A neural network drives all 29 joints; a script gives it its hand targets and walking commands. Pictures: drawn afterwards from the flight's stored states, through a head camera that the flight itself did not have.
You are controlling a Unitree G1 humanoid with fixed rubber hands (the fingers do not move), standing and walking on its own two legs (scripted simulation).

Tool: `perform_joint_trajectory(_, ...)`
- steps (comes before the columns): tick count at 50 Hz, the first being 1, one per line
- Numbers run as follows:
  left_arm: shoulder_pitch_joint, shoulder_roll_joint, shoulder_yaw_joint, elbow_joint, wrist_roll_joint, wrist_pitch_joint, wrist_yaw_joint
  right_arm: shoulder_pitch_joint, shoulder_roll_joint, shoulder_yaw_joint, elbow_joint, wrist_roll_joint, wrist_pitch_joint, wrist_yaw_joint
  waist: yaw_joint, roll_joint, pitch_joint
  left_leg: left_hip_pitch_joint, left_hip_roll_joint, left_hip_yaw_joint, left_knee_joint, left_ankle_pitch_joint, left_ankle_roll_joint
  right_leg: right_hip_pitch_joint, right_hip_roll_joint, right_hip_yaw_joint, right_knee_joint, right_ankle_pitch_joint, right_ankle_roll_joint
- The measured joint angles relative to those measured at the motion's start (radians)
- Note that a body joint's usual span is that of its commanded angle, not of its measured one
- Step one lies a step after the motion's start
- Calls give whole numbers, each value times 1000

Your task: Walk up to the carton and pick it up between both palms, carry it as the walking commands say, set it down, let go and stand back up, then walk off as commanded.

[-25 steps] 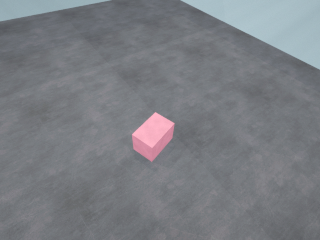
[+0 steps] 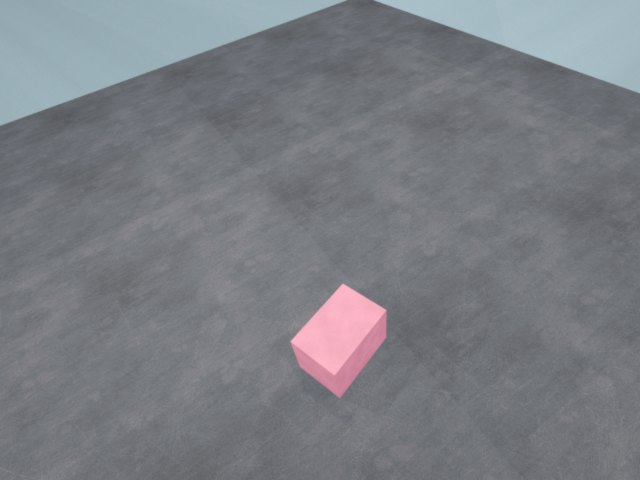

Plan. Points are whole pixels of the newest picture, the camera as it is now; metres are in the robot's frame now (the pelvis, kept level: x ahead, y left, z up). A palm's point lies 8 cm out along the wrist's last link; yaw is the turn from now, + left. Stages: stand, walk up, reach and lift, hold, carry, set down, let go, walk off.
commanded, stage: walk up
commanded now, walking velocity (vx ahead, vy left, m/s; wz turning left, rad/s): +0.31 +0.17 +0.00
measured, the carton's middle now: (341, 339) +0.66 +0.05 -0.69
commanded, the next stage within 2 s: none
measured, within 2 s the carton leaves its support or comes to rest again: neither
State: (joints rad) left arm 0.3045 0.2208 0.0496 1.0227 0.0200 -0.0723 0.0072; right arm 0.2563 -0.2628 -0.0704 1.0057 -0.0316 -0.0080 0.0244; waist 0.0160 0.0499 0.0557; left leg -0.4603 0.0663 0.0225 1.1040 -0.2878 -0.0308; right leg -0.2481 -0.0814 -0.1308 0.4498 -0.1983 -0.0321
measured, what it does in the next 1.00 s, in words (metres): walks ahead: left foot, then right foot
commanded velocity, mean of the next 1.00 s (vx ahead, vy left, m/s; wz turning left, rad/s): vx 0.13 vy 0.02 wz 0.00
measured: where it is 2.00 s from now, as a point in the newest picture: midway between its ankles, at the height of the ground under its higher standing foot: outside the picture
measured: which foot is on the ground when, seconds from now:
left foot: up 0.00-0.28, down 0.30-1.00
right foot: down 0.00-0.28, up 0.30-0.66, down 0.68-1.00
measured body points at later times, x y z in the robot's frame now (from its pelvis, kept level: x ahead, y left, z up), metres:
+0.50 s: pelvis +0.13 +0.07 +0.00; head +0.16 +0.10 +0.45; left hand +0.18 +0.32 -0.16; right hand +0.14 -0.18 -0.13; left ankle +0.14 +0.19 -0.75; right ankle +0.13 -0.08 -0.67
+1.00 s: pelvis +0.17 +0.04 -0.01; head +0.19 +0.02 +0.44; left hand +0.24 +0.28 -0.15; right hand +0.17 -0.20 -0.17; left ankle +0.16 +0.18 -0.75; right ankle +0.23 -0.07 -0.75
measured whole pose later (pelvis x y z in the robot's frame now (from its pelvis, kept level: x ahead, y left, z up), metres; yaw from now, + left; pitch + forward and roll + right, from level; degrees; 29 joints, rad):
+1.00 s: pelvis +0.17 +0.04 -0.01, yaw +0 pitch -1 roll +0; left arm 0.16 0.18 0.03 1.05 0.01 0.01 0.03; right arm 0.29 -0.19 -0.04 1.09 -0.02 0.01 -0.04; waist -0.01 0.02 0.04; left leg -0.16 0.04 0.02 0.44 -0.26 -0.04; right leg -0.26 -0.03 -0.09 0.43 -0.15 -0.02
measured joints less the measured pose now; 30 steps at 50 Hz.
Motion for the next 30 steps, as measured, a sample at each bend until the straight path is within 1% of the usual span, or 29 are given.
perform_joint_trajectory(3,78,-15,0,19,5,0,3,-45,-1,1,-17,1,20,8,26,-5,7,-49,9,4,-92,41,-3,47,-11,6,-38,-7,12)
perform_joint_trajectory(7,139,-40,2,26,12,8,9,-94,13,9,-33,3,33,19,53,-11,16,-52,11,22,-272,87,-9,98,-23,6,-79,-16,34)
perform_joint_trajectory(10,155,-51,7,26,15,14,11,-123,36,19,-40,7,31,23,64,-18,15,-14,6,37,-409,105,-7,122,-30,3,-89,-32,57)
perform_joint_trajectory(12,154,-49,10,31,14,17,7,-135,55,26,-40,14,16,18,64,-26,6,36,5,50,-500,100,-5,132,-32,0,-79,-55,73)
perform_joint_trajectory(14,157,-44,6,39,8,24,4,-133,68,30,-39,16,-12,8,58,-30,-10,115,12,72,-602,113,-8,121,-28,0,-13,-108,82)
perform_joint_trajectory(15,156,-41,1,41,7,27,3,-129,71,27,-37,11,-28,1,51,-30,-16,132,17,71,-620,147,5,92,-29,1,73,-165,67)
perform_joint_trajectory(17,116,-27,-1,42,9,43,4,-115,88,24,-23,10,-45,-11,34,-62,-8,126,5,79,-557,96,28,8,-29,48,302,-285,50)
perform_joint_trajectory(18,92,-21,-1,40,11,49,3,-97,91,25,-16,10,-48,-15,26,-70,-9,141,4,82,-560,72,34,-35,-21,62,402,-304,47)
perform_joint_trajectory(19,68,-16,1,35,11,53,1,-77,92,27,-8,10,-50,-18,17,-76,-10,162,5,84,-578,62,36,-74,-13,67,477,-297,45)
perform_joint_trajectory(21,18,-4,8,22,12,60,-7,-31,94,28,6,10,-55,-25,-2,-86,-13,204,9,86,-631,73,30,-141,-4,68,560,-243,49)
perform_joint_trajectory(24,-51,14,13,2,9,73,-16,38,91,28,30,9,-65,-31,-27,-94,-13,256,17,83,-693,88,27,-208,-1,65,578,-159,64)
perform_joint_trajectory(26,-89,18,9,-6,4,83,-21,76,88,27,45,6,-69,-32,-40,-95,-13,285,23,81,-723,90,23,-225,-2,63,534,-111,72)
perform_joint_trajectory(28,-126,17,1,-17,-6,91,-19,100,88,37,56,5,-63,-38,-54,-94,-3,312,24,81,-743,91,17,-206,2,72,425,-76,71)
perform_joint_trajectory(30,-156,12,-7,-33,-16,91,-11,106,91,49,69,8,-52,-45,-66,-93,9,331,20,80,-749,87,10,-171,13,86,307,-73,67)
